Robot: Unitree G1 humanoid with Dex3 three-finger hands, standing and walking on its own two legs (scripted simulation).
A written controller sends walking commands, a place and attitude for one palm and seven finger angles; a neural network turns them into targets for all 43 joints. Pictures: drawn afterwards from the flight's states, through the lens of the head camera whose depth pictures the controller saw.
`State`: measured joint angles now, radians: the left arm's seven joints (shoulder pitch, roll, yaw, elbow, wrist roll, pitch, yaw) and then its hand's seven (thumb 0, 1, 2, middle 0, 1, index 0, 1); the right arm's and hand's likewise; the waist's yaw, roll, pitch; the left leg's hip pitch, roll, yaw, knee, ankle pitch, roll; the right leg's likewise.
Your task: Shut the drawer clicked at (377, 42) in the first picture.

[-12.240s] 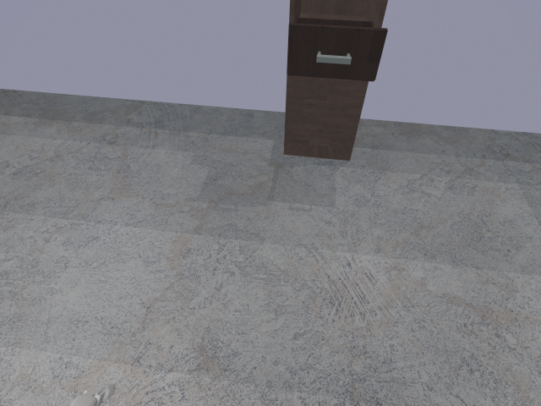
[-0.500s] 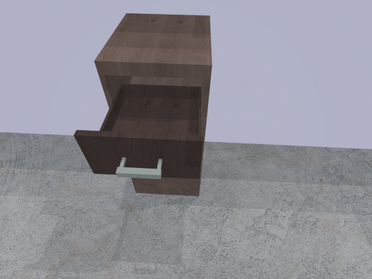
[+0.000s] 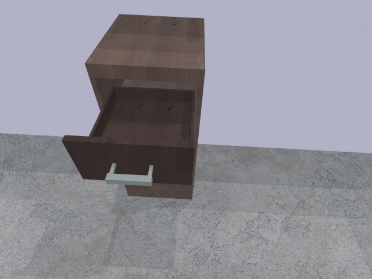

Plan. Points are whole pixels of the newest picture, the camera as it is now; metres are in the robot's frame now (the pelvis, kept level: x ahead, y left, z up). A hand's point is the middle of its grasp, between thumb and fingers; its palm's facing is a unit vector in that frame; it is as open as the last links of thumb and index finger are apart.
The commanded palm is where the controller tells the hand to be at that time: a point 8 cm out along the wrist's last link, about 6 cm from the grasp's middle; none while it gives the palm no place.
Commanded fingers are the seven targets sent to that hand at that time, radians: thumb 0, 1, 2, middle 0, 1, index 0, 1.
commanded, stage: look again from close up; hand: left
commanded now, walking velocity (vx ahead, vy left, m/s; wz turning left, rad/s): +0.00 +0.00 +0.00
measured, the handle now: (130, 173) +0.39 +0.18 -0.05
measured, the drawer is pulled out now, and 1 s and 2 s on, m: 0.29 0.29 0.29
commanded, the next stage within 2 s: shuffle to correct the standing spot in 0.20 s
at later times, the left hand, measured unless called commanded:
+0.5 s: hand out of the picture -0.02 +0.15 -0.18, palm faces +0.01 -0.99 -0.14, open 7.4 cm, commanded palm none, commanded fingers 0.00 0.90 0.90 -0.20 -0.30 -0.20 -0.30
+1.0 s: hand out of the picture +0.04 +0.13 -0.19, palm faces +0.05 -0.99 -0.14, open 7.4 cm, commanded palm none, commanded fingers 0.00 0.90 0.90 -0.20 -0.30 -0.20 -0.30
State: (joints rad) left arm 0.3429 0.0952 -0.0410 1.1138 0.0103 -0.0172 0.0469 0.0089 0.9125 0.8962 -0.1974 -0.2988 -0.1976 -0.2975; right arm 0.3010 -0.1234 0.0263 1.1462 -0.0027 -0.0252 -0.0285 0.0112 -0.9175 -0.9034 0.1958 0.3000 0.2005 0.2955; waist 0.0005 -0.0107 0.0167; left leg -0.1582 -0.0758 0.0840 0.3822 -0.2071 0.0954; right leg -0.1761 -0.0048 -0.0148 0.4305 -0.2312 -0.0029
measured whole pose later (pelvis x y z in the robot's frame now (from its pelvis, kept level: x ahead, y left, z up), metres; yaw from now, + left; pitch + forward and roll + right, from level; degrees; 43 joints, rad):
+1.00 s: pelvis +0.09 -0.01 -0.01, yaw -2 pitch -3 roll +1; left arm 0.37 0.10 -0.01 1.11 0.01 0.01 0.05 0.00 0.91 0.90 -0.20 -0.30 -0.20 -0.30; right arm 0.23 -0.15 0.00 1.08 0.00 -0.04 -0.06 0.01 -0.93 -0.90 0.19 0.30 0.20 0.30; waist 0.03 -0.04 0.06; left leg -0.18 -0.05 0.11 0.50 -0.28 0.08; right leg -0.20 -0.04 -0.02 0.68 -0.48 -0.01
